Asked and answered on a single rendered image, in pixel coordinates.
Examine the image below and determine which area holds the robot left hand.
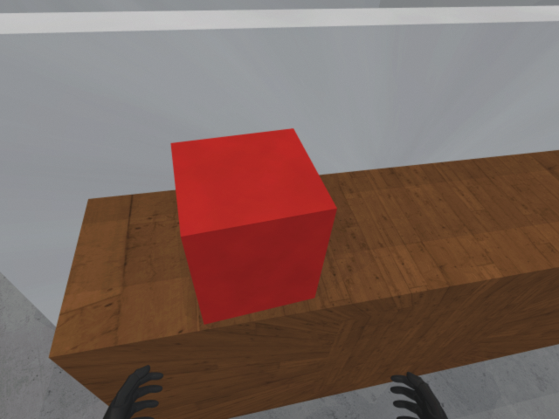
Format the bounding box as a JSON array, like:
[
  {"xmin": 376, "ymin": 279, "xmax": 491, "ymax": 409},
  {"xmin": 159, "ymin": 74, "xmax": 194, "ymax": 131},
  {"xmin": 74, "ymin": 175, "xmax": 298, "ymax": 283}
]
[{"xmin": 103, "ymin": 365, "xmax": 163, "ymax": 419}]

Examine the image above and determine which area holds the pedestal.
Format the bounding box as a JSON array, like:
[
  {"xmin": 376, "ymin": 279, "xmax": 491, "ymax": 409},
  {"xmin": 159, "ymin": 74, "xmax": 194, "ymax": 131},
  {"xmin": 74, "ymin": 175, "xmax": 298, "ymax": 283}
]
[{"xmin": 49, "ymin": 150, "xmax": 559, "ymax": 419}]

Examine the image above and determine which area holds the robot right hand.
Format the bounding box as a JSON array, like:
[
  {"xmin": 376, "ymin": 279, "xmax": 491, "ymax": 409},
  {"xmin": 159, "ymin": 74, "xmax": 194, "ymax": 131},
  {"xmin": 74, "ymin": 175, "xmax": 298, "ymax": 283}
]
[{"xmin": 390, "ymin": 372, "xmax": 448, "ymax": 419}]

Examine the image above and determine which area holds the carton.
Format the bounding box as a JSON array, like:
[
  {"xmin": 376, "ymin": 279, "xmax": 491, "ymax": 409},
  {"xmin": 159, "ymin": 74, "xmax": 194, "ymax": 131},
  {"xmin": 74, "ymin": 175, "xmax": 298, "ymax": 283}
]
[{"xmin": 170, "ymin": 128, "xmax": 337, "ymax": 324}]

